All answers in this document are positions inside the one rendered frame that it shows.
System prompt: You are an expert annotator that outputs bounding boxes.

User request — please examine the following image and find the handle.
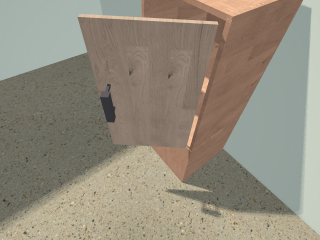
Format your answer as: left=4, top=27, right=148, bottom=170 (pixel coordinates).
left=100, top=84, right=116, bottom=123

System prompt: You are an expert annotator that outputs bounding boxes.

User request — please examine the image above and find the cupboard door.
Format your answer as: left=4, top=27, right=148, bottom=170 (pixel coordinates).
left=77, top=14, right=219, bottom=148

